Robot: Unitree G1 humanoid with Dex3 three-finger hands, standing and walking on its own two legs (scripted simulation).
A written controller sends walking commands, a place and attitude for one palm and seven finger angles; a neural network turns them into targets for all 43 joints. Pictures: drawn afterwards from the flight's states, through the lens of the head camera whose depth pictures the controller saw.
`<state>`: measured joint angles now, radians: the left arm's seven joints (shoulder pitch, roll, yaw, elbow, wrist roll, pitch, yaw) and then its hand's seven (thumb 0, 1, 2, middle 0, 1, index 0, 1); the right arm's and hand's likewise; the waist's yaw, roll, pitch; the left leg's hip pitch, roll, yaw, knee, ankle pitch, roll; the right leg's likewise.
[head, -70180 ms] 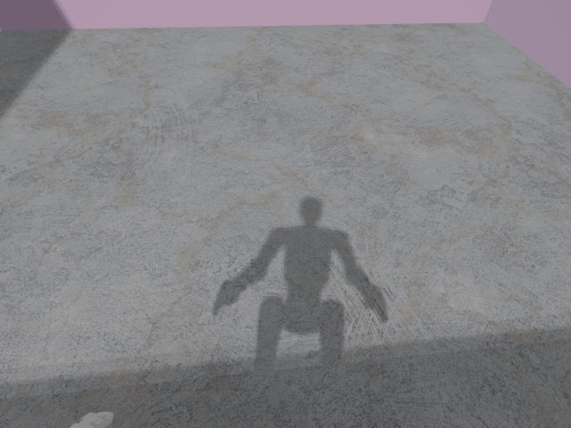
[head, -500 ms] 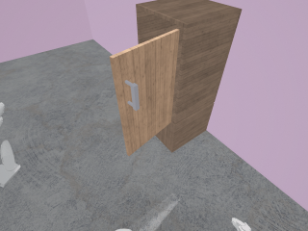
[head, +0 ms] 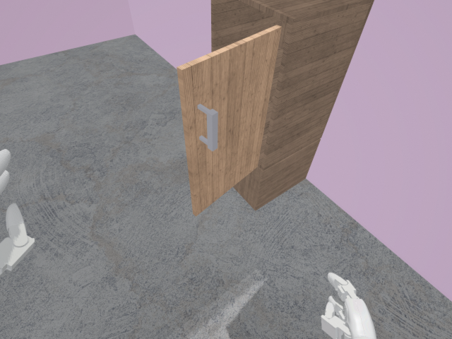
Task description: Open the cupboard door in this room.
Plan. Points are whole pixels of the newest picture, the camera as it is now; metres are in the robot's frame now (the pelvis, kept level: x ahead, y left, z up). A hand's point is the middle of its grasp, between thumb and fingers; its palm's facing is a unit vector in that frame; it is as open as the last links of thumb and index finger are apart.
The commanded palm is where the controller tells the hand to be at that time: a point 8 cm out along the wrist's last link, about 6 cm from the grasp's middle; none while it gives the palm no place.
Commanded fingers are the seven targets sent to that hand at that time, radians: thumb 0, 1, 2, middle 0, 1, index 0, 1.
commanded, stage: stop stepping back and stand still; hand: left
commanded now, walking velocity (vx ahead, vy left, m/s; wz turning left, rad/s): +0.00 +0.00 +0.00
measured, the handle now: (207, 127) +0.62 +0.09 +0.01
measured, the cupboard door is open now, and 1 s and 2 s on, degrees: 100 100 100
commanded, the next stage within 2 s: let the arm hang, fingers relaxed in 0.48 s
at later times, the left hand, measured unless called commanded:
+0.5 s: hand (11, 254) +0.18 +0.29 +0.15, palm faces +0.42 -0.78 -0.46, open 7.4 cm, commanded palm +0.12 +0.32 +0.18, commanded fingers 0.00 0.90 0.90 -0.20 -0.30 -0.20 -0.30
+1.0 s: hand out of the picture -0.04 +0.18 -0.18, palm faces +0.05 -0.98 -0.18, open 7.0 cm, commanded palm none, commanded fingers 0.00 0.90 0.90 -0.20 -0.30 -0.20 -0.30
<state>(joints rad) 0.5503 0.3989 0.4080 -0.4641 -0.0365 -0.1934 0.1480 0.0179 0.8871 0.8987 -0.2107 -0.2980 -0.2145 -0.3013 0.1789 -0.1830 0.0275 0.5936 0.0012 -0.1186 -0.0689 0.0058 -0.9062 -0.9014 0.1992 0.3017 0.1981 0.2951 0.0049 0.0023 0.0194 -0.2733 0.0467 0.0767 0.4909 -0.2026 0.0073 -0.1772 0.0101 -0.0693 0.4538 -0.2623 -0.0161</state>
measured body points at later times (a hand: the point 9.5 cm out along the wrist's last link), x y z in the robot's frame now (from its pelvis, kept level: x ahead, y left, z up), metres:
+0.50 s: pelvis -0.01 +0.02 +0.00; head +0.00 +0.03 +0.45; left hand +0.16 +0.33 +0.17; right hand +0.15 -0.21 -0.08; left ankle +0.04 +0.11 -0.74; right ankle -0.01 -0.11 -0.74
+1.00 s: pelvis -0.01 +0.00 +0.00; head +0.02 +0.02 +0.45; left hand -0.04 +0.23 -0.16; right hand +0.01 -0.24 -0.15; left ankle +0.04 +0.11 -0.74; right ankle -0.01 -0.11 -0.74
